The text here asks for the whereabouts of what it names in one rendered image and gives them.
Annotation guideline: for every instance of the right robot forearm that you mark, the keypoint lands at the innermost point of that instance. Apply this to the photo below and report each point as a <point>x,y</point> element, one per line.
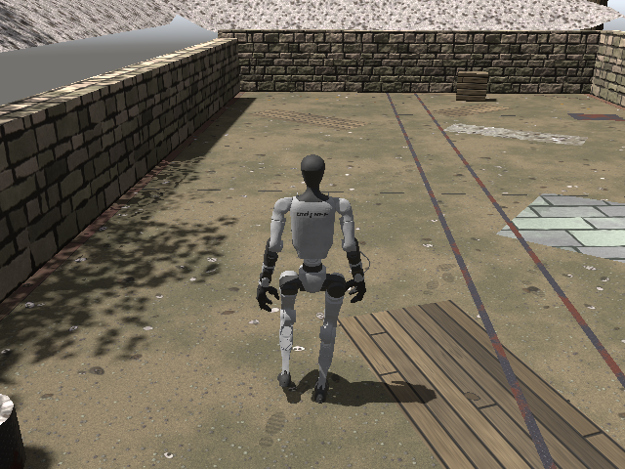
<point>355,263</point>

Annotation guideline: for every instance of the right robot upper arm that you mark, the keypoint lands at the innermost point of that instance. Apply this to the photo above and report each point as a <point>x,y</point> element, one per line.
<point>343,207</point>

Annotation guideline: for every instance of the right robot shin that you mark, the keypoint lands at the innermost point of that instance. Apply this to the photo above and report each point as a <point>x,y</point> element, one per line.
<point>325,359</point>

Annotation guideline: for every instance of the left robot hand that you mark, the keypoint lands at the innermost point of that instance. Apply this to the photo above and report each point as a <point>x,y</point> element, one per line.
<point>262,297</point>

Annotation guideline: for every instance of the left robot forearm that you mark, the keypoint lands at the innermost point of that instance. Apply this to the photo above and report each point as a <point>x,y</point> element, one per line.
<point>268,266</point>

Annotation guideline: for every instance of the robot right thigh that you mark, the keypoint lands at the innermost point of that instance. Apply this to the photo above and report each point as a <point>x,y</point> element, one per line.
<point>334,295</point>

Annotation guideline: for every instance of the left robot upper arm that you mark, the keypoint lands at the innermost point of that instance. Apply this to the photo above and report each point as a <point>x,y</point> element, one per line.
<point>281,207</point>

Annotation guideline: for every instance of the right robot hand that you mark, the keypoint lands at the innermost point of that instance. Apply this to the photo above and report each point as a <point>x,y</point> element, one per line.
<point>358,287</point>

